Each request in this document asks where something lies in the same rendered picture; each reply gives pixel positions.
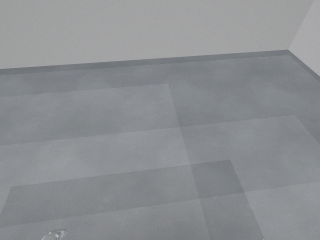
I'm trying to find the left robot hand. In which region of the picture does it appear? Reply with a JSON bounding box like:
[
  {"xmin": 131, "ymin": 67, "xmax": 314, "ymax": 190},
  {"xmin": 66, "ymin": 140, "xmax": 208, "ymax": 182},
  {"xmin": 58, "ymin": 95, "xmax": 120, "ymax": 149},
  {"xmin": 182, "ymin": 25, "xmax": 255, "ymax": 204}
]
[{"xmin": 41, "ymin": 228, "xmax": 68, "ymax": 240}]

